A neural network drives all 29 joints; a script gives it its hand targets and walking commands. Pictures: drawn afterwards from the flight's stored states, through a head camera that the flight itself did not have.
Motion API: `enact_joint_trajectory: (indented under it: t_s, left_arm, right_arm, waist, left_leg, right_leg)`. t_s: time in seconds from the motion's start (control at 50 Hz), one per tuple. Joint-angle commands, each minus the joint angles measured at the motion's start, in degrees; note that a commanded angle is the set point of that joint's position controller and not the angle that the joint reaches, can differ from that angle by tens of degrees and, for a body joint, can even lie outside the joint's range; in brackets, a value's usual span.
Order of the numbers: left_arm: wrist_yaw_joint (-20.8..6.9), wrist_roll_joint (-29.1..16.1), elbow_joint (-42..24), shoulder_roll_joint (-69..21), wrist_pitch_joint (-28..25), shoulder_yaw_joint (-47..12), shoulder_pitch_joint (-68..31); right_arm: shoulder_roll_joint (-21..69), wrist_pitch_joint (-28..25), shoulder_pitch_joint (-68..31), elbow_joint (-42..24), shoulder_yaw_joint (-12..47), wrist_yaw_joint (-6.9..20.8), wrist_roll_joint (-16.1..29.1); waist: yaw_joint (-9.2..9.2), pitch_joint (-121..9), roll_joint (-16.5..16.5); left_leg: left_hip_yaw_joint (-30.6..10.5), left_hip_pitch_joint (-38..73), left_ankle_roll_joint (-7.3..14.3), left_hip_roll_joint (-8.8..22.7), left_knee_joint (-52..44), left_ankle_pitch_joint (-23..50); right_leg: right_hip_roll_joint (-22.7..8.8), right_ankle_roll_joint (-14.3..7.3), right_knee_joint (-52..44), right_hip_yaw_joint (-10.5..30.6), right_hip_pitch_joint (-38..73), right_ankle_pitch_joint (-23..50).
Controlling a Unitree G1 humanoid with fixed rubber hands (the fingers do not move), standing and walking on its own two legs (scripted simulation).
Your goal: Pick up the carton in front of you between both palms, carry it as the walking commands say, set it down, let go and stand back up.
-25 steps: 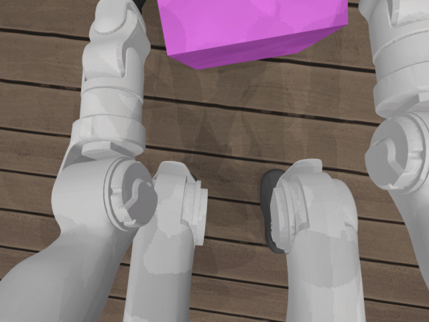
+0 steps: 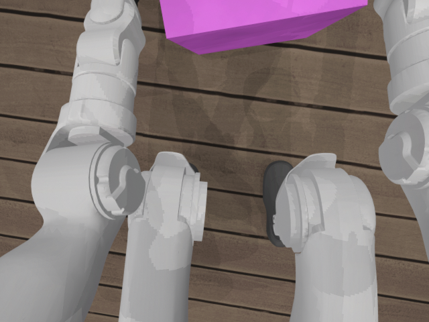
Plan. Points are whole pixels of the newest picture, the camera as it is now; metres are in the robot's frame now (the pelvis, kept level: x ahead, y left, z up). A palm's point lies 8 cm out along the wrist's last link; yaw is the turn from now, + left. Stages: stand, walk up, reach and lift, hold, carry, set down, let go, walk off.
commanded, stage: set down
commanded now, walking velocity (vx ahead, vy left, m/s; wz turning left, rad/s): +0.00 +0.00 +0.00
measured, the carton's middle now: out of the picture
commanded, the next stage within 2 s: let go in 1.26 s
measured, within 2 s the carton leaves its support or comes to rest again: neither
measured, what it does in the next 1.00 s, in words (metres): rises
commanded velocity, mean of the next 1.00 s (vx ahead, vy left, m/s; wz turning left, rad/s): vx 0.00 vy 0.00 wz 0.00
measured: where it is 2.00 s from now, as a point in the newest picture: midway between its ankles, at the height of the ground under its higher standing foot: (231, 217)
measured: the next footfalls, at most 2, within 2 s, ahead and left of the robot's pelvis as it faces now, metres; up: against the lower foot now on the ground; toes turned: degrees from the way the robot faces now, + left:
none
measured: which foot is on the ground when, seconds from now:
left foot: down 0.00-1.00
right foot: down 0.00-1.00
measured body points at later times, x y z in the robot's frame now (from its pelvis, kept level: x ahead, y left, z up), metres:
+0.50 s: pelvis -0.01 +0.00 +0.04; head +0.35 -0.02 +0.30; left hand +0.57 +0.16 -0.08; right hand +0.60 -0.22 -0.08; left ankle +0.10 +0.12 -0.33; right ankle +0.10 -0.10 -0.33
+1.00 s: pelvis +0.01 +0.00 +0.17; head +0.35 -0.04 +0.45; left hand +0.57 +0.16 +0.06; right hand +0.60 -0.24 +0.06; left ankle +0.10 +0.12 -0.33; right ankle +0.10 -0.10 -0.33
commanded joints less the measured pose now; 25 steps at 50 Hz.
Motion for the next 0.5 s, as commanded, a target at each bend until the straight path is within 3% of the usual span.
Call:
enact_joint_trajectory:
  t_s: [0.0, 0.04, 0.06, 0.08, 0.12, 0.2, 0.28, 0.36, 0.48]
  left_arm:
    - [3.8, -7.0, -4.0, 10.9, -4.0, -5.5, -11.5]
    - [4.5, -12.4, -3.6, 12.0, -5.0, -9.6, -14.2]
    - [4.8, -14.4, -3.5, 12.5, -5.6, -11.5, -15.9]
    - [4.7, -16.4, -2.7, 10.8, -5.2, -13.8, -16.1]
    - [4.6, -18.6, -3.2, 10.8, -4.7, -15.9, -15.8]
    - [6.1, -19.3, -5.1, 13.1, -3.4, -15.9, -15.1]
    - [7.8, -18.1, -10.0, 13.6, -1.4, -14.4, -14.9]
    - [9.1, -17.6, -15.4, 12.3, 1.4, -14.1, -14.9]
    - [8.3, -13.2, -11.6, 8.0, 3.2, -10.0, -9.8]
  right_arm:
    - [-11.8, -3.7, -16.0, -4.8, 4.7, -4.3, 7.0]
    - [-14.2, -5.4, -19.9, -6.8, 8.5, -5.4, 11.4]
    - [-14.0, -6.0, -19.7, -7.9, 10.5, -5.6, 13.8]
    - [-15.0, -6.2, -22.1, -6.6, 12.3, -5.4, 15.4]
    - [-13.9, -5.8, -22.7, -6.1, 14.6, -4.7, 17.9]
    - [-15.3, -4.0, -20.8, -3.2, 16.2, -3.8, 19.6]
    - [-16.3, -1.8, -20.4, -4.0, 15.6, -3.5, 19.0]
    - [-17.3, 0.7, -20.4, -7.9, 12.7, -3.8, 16.6]
    - [-13.8, 1.9, -16.0, -5.6, 8.3, -2.3, 11.4]
  waist:
    - [0.83, -61.1, -3.3]
    - [-0.07, -67.3, -4.4]
    - [-0.98, -69.7, -4.0]
    - [-0.15, -71.2, -2.8]
    - [-0.02, -74.3, -5.4]
    - [1.25, -80.5, -6.7]
    - [2.43, -87.5, -7.0]
    - [1.24, -92.2, -6.5]
    - [1.40, -80.3, -6.6]
  left_leg:
    - [5.1, 19.7, 1.2, 2.4, -6.1, 25.9]
    - [4.1, 22.5, 1.9, 3.0, -4.8, 30.7]
    - [2.9, 31.5, 2.7, 3.6, -3.2, 34.7]
    - [3.2, 30.1, 2.3, 3.7, -4.2, 33.3]
    - [3.7, 25.7, 2.4, 3.9, -5.0, 31.4]
    - [4.4, 27.5, 3.1, 3.9, -6.5, 28.3]
    - [5.9, 30.8, 3.6, 3.3, -9.6, 25.7]
    - [6.4, 35.0, 3.8, 2.4, -14.1, 24.8]
    - [5.6, 28.7, 3.4, 2.1, -20.9, 21.3]
  right_leg:
    - [-1.2, 1.1, -9.7, 2.9, 32.8, 28.6]
    - [-1.6, 1.1, -8.5, 3.0, 34.6, 33.2]
    - [-1.7, 1.3, -9.5, 1.8, 26.8, 29.3]
    - [-2.3, 0.9, -9.6, 2.2, 30.4, 28.9]
    - [-2.8, 0.8, -8.0, 2.7, 38.1, 33.0]
    - [-3.0, 0.7, -8.2, 2.0, 41.1, 30.4]
    - [-2.4, 0.4, -11.1, 0.6, 44.2, 26.9]
    - [-1.5, 0.2, -16.0, -1.3, 44.8, 24.3]
    - [-1.3, 0.6, -22.8, -1.2, 37.1, 20.5]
